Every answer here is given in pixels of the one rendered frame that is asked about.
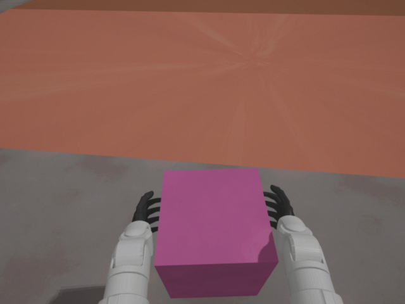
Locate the robot right forearm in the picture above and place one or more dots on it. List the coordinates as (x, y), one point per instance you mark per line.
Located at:
(305, 266)

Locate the left robot hand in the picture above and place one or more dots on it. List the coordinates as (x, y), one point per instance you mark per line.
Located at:
(142, 212)

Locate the robot left forearm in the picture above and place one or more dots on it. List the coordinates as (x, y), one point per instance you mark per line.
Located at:
(129, 269)

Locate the carton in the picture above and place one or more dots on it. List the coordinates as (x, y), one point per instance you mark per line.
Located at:
(214, 234)

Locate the right robot hand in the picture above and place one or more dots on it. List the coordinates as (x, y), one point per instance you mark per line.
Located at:
(282, 205)

